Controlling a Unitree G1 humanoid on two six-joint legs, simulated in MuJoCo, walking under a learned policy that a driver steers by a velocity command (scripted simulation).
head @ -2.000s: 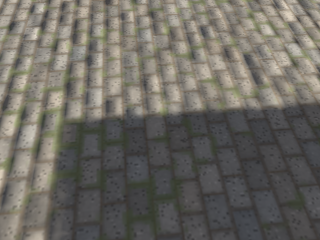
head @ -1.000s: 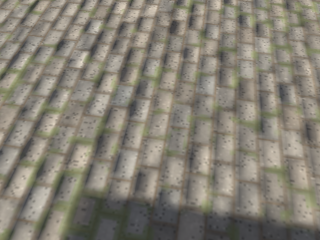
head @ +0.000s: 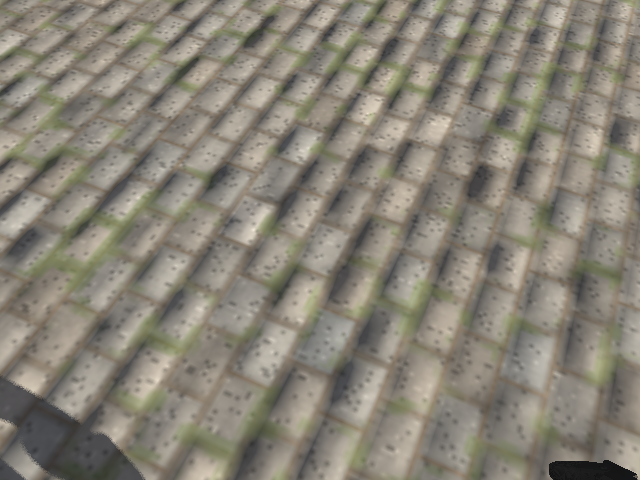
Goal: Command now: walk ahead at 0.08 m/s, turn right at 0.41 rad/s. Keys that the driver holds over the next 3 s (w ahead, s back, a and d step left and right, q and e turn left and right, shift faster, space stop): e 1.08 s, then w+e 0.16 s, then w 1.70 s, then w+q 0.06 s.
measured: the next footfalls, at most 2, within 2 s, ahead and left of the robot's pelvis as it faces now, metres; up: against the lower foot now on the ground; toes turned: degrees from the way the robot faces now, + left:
right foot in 0.22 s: +0.05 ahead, -0.14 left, +0.00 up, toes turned -11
left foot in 0.70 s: +0.12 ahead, +0.07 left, +0.00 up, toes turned -30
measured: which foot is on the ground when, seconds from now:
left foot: down 0.00-0.22, up 0.24-0.68, down 0.70-1.00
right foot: up 0.00-0.20, down 0.22-0.70, up 0.72-1.00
